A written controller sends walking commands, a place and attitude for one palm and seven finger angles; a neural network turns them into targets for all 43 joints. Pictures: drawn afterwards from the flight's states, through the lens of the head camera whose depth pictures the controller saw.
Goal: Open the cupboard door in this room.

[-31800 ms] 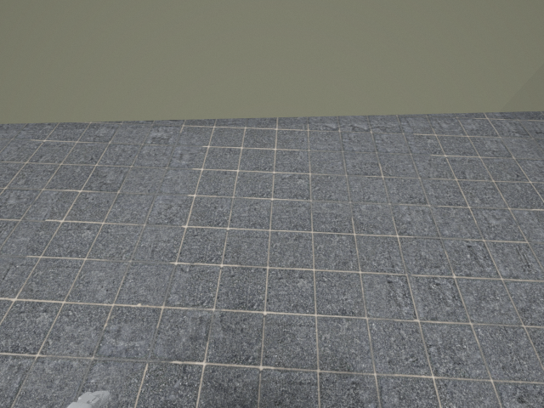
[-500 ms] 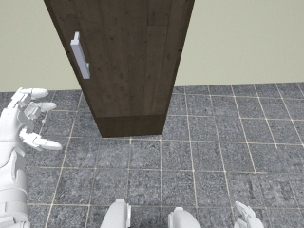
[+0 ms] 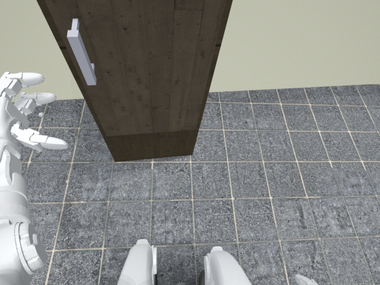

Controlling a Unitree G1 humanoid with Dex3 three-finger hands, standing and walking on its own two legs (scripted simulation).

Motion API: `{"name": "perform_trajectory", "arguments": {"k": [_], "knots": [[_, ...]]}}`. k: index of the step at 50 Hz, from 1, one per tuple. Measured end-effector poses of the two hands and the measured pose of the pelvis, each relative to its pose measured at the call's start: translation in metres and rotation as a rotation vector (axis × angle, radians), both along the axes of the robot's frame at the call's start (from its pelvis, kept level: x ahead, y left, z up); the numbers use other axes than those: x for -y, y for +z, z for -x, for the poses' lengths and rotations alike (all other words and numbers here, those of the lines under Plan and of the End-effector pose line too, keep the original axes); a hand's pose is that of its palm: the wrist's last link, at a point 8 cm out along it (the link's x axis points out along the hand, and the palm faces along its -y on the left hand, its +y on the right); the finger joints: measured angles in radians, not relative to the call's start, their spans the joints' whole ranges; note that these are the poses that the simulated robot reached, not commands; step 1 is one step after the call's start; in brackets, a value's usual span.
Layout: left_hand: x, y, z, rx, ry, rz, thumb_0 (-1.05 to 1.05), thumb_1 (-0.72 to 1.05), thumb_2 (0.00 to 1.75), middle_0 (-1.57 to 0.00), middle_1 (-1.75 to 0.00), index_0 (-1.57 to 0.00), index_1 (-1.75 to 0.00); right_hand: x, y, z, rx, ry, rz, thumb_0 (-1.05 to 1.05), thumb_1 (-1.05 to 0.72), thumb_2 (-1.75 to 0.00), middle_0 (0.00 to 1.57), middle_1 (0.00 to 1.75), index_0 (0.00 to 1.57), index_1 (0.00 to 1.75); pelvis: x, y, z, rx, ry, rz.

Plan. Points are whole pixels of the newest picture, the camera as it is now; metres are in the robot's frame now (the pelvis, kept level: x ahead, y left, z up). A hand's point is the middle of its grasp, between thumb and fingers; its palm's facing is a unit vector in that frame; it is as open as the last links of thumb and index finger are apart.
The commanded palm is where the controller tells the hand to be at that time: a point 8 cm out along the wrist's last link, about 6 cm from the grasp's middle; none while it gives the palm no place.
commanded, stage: move the hooked fingers beside the handle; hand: left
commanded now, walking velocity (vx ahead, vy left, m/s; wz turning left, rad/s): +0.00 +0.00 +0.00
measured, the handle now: (84, 54) +0.59 +0.25 +0.06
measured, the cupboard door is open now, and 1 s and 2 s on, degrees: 0 0 0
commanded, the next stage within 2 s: slide the fingers in behind the handle in 1.44 s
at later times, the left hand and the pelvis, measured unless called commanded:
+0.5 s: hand (53, 83) +0.51 +0.29 +0.05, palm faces +0.13 -0.99 -0.01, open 14.0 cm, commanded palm +0.50 +0.32 +0.05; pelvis +0.00 +0.00 -0.02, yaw -1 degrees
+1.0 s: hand (53, 78) +0.53 +0.30 +0.04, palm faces +0.15 -0.99 -0.01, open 14.0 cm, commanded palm +0.52 +0.32 +0.05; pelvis +0.00 +0.01 -0.02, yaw -2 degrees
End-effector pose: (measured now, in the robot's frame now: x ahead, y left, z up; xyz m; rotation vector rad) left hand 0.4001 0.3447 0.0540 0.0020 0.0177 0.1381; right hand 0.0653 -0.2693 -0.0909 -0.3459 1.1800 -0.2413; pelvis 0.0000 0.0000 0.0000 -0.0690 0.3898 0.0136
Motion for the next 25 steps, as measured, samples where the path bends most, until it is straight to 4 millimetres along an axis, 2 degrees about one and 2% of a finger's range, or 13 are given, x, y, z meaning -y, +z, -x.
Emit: {"name": "perform_trajectory", "arguments": {"k": [25], "knots": [[0.002, 0.000, -0.079, -0.008, -0.005, -0.009, -0.02, -0.50, 0.30, -0.30, -1.20, -0.29, -1.20, -0.002, -0.010, 0.056, -0.201, -0.067, 0.026, 0.00, -0.91, -0.90, 0.21, 0.30, 0.21, 0.30, -0.005, -0.016, 0.004, -0.085, -0.008, 0.026]]}}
